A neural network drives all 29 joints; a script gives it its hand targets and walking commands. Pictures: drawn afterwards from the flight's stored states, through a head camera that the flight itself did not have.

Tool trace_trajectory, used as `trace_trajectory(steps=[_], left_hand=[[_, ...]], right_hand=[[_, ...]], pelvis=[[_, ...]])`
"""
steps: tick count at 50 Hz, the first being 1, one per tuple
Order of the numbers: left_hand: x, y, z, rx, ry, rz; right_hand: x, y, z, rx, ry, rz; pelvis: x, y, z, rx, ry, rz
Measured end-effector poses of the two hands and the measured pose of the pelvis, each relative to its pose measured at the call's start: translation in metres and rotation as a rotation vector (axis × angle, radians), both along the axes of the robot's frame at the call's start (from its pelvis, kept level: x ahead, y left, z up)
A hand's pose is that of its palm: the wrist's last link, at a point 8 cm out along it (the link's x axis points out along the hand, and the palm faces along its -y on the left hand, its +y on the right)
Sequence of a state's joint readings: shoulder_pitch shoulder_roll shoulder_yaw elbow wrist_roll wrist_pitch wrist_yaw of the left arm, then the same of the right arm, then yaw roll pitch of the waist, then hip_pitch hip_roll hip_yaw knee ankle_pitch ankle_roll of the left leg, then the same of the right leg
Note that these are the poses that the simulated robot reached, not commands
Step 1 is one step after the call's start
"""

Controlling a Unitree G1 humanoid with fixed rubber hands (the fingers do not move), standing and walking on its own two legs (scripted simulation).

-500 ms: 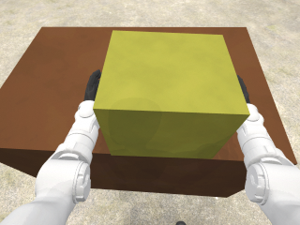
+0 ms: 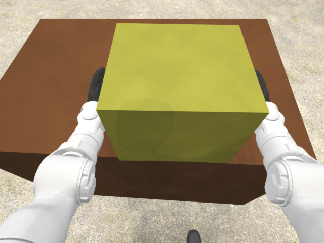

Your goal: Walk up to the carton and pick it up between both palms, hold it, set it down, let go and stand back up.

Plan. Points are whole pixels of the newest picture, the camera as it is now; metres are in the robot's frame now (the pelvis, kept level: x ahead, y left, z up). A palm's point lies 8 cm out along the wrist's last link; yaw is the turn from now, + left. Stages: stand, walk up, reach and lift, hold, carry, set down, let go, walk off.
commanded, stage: set down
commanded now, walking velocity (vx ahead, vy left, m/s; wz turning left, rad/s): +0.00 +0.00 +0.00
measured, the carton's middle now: (175, 96) +0.48 -0.01 +0.04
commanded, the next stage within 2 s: none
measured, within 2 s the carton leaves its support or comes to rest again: rests again in 0.38 s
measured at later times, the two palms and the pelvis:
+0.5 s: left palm (101, 98) +0.46 +0.18 +0.06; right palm (259, 93) +0.47 -0.22 +0.06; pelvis -0.01 -0.01 -0.02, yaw -1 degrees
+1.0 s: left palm (89, 87) +0.45 +0.19 +0.12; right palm (290, 83) +0.44 -0.26 +0.13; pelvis -0.03 -0.01 -0.02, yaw +0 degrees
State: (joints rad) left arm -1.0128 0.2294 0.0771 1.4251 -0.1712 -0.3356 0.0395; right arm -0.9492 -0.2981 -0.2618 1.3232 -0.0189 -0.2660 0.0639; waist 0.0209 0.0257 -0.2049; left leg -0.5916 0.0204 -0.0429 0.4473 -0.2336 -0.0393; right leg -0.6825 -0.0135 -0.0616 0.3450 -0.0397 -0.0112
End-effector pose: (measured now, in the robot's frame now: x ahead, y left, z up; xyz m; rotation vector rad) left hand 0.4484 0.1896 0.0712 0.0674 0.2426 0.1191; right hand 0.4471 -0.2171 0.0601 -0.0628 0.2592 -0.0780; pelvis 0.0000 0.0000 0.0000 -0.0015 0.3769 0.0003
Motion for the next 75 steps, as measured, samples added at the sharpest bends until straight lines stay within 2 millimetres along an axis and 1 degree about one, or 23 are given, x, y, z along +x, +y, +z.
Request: trace_trajectory(steps=[5, 15, 23, 29, 34, 38, 47, 52, 57, 62, 69, 75], left_hand=[[0.005, -0.002, -0.004, 0.001, 0.004, 0.002], [0.017, -0.003, -0.009, -0.016, 0.005, 0.016], [0.015, -0.005, -0.010, -0.034, 0.000, 0.016], [0.010, -0.005, -0.009, -0.037, 0.015, 0.016], [0.007, -0.006, -0.003, -0.045, 0.023, 0.023], [0.006, -0.006, 0.006, -0.051, 0.020, 0.024], [0.002, -0.001, 0.037, -0.042, -0.007, 0.031], [-0.003, 0.005, 0.048, -0.024, -0.003, 0.042], [-0.010, 0.013, 0.049, -0.011, 0.008, 0.062], [-0.017, 0.015, 0.045, -0.008, 0.009, 0.071], [-0.028, 0.013, 0.034, -0.014, 0.007, 0.059], [-0.040, 0.017, 0.020, -0.020, 0.014, 0.052]], right_hand=[[0.006, -0.002, 0.001, 0.003, 0.005, -0.005], [0.023, -0.005, 0.006, 0.025, -0.005, -0.024], [0.021, -0.006, 0.002, 0.042, -0.012, -0.024], [0.017, -0.007, 0.008, 0.069, -0.021, -0.026], [0.015, -0.009, 0.020, 0.078, -0.027, -0.026], [0.011, -0.014, 0.033, 0.076, -0.027, -0.033], [0.000, -0.035, 0.060, 0.072, -0.026, -0.057], [-0.008, -0.048, 0.067, 0.073, -0.024, -0.069], [-0.016, -0.058, 0.065, 0.081, -0.019, -0.076], [-0.022, -0.062, 0.058, 0.086, -0.017, -0.075], [-0.030, -0.056, 0.043, 0.089, -0.021, -0.060], [-0.044, -0.054, 0.028, 0.078, -0.009, -0.064]], pelvis=[[-0.003, -0.003, -0.004, 0.002, 0.030, -0.003], [-0.005, -0.006, -0.015, -0.002, 0.093, -0.010], [-0.006, -0.007, -0.018, -0.007, 0.089, -0.008], [-0.011, -0.006, -0.019, -0.007, 0.087, -0.004], [-0.016, -0.006, -0.021, -0.004, 0.081, -0.005], [-0.019, -0.006, -0.022, -0.002, 0.069, -0.007], [-0.025, -0.009, -0.024, 0.002, 0.029, -0.009], [-0.028, -0.011, -0.024, 0.007, 0.006, -0.005], [-0.032, -0.014, -0.024, 0.013, -0.008, 0.001], [-0.037, -0.018, -0.025, 0.019, -0.012, 0.007], [-0.044, -0.022, -0.025, 0.025, -0.019, 0.014], [-0.048, -0.024, -0.024, 0.026, -0.039, 0.018]])
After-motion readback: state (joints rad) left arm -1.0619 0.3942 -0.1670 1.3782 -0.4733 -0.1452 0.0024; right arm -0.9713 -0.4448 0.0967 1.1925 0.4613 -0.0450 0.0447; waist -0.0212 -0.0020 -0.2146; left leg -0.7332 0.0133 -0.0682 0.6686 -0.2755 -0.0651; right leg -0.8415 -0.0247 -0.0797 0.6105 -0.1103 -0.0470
